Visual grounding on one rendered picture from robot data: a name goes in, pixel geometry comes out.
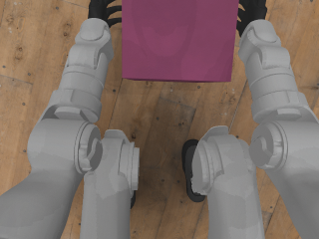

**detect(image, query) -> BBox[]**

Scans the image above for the robot right hand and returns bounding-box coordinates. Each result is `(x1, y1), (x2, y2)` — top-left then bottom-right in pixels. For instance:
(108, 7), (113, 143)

(236, 0), (268, 38)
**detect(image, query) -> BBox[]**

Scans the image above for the robot left hand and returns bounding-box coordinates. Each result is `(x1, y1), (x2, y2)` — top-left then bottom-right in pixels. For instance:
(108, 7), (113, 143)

(88, 0), (122, 28)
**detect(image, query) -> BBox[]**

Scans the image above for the robot left upper arm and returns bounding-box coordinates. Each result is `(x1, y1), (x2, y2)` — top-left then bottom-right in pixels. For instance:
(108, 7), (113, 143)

(0, 119), (103, 239)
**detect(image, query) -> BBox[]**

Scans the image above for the robot right upper arm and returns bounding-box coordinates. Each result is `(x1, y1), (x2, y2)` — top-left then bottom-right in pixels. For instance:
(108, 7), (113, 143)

(248, 119), (319, 239)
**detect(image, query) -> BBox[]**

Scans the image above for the robot right foot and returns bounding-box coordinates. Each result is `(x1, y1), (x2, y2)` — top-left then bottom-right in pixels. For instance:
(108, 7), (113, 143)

(181, 139), (206, 203)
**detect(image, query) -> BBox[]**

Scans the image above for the right robot shin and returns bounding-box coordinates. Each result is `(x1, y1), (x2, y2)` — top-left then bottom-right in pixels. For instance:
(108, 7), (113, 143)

(190, 125), (257, 195)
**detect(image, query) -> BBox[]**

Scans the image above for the robot right forearm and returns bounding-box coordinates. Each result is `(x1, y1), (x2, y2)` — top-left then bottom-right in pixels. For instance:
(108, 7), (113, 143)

(237, 19), (319, 124)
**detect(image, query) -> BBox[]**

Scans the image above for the carton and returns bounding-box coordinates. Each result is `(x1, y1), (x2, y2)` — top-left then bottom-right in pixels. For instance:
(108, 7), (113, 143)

(122, 0), (239, 83)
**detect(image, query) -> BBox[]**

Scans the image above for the robot left forearm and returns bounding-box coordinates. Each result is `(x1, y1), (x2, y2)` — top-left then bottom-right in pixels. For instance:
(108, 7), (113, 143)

(27, 18), (115, 161)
